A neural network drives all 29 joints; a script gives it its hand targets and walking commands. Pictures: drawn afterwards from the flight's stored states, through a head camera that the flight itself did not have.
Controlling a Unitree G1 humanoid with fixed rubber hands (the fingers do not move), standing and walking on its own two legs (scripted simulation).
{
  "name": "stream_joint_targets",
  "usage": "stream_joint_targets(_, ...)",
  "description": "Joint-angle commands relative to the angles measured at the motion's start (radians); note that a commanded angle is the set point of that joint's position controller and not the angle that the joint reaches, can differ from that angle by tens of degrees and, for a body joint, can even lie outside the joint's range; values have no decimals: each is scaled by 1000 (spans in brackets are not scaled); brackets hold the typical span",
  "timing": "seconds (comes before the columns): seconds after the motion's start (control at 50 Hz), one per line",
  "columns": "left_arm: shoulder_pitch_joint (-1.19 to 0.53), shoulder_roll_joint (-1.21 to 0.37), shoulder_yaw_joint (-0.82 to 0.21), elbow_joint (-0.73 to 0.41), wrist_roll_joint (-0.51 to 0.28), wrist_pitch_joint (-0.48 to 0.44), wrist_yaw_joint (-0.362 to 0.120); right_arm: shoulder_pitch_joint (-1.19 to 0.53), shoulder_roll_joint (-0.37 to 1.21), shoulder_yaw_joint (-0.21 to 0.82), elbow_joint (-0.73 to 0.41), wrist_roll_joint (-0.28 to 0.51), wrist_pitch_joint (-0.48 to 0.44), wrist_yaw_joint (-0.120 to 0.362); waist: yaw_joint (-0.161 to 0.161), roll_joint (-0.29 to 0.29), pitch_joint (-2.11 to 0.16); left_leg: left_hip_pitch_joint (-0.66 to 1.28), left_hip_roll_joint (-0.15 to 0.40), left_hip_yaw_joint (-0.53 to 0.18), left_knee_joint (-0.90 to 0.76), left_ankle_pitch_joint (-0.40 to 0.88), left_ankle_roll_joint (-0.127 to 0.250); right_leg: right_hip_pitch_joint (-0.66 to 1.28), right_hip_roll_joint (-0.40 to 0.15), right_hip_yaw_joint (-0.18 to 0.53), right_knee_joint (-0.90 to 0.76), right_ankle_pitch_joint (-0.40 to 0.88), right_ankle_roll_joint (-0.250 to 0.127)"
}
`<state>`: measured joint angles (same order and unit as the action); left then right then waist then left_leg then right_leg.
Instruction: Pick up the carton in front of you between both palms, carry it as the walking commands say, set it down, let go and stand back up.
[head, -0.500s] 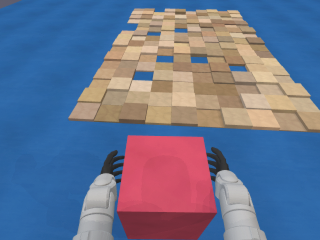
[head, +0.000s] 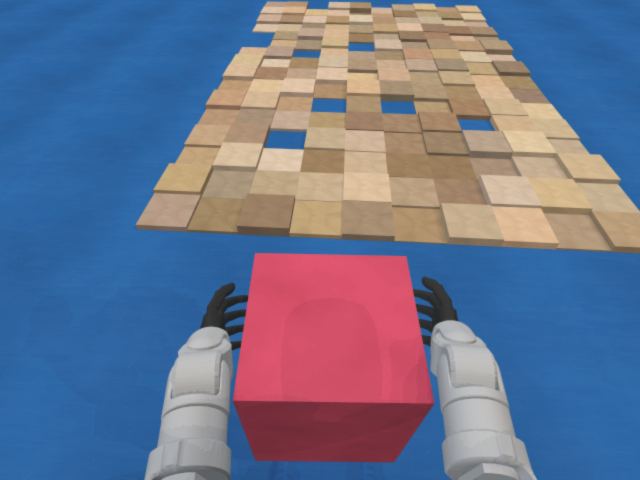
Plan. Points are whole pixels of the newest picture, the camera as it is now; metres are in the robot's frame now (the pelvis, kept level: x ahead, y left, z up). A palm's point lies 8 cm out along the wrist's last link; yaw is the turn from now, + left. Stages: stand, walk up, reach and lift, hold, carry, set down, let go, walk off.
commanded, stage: reach and lift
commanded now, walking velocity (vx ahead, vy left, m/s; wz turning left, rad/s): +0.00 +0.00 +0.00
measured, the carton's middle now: (327, 362) +0.30 +0.00 -0.05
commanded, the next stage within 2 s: hold in 0.50 s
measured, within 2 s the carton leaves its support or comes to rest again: neither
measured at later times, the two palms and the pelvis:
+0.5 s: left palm (214, 333) +0.30 +0.15 +0.04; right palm (445, 326) +0.30 -0.15 +0.04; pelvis +0.01 +0.00 +0.00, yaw +0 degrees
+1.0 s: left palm (211, 332) +0.29 +0.15 +0.05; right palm (450, 326) +0.29 -0.15 +0.05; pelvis +0.00 +0.00 +0.00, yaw +0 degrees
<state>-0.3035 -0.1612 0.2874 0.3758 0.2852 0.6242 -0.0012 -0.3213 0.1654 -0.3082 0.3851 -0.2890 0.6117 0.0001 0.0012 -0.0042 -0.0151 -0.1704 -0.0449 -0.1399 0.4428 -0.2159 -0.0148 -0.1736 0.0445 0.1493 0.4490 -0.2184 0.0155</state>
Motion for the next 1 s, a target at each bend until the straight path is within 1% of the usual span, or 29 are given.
stream_joint_targets(0.0,-543,-947,-574,-32,-242,-24,-247,-484,957,578,13,235,-7,257,0,6,-263,97,-48,78,-77,141,-3,73,51,-85,-79,143,1)
stream_joint_targets(0.24,-452,-935,-611,-120,-268,6,-240,-395,946,618,-78,263,23,250,2,5,-264,148,-54,69,-94,251,-6,126,57,-75,-98,252,9)
stream_joint_targets(0.36,-438,-926,-620,-149,-276,20,-239,-378,943,627,-105,270,38,246,2,3,-251,154,-56,68,-100,258,-7,136,57,-71,-105,264,10)
stream_joint_targets(0.46,-446,-921,-622,-161,-280,31,-240,-383,941,629,-116,272,48,245,2,2,-240,153,-56,70,-105,240,-5,138,55,-71,-109,248,11)
stream_joint_targets(0.5,-455,-926,-645,-184,-292,36,-241,-389,946,648,-141,284,53,244,-2,1,-253,161,-56,69,-105,248,-6,147,55,-72,-111,258,11)
stream_joint_targets(0.56,-457,-929,-696,-251,-324,58,-236,-390,948,694,-208,311,76,239,-8,0,-289,191,-56,64,-110,294,-8,177,56,-71,-117,310,13)
stream_joint_targets(0.6,-440,-911,-684,-252,-318,80,-231,-374,926,683,-209,306,99,236,-5,2,-257,189,-56,64,-123,271,-9,178,56,-70,-127,288,13)
stream_joint_targets(0.66,-429,-883,-628,-202,-281,103,-229,-367,893,632,-163,275,121,237,0,4,-162,154,-53,70,-141,162,-3,142,52,-76,-143,171,8)
stream_joint_targets(0.7,-448,-884,-611,-184,-272,106,-233,-390,892,618,-147,269,123,243,1,4,-138,142,-50,74,-143,116,0,126,49,-80,-147,121,4)
stream_joint_targets(0.82,-525,-913,-619,-185,-284,98,-242,-470,919,625,-149,278,115,252,-2,3,-185,149,-48,76,-130,106,-2,125,47,-84,-135,109,2)
stream_joint_targets(0.98,-550,-919,-615,-162,-281,93,-242,-492,923,616,-123,270,111,254,-4,2,-195,144,-48,78,-125,83,-1,120,47,-87,-129,86,1)
